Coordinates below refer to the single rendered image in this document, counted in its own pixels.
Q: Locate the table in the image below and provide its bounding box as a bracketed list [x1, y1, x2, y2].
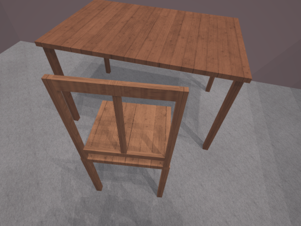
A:
[35, 0, 252, 150]

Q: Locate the chair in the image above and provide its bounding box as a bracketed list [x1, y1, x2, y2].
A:
[41, 74, 189, 197]

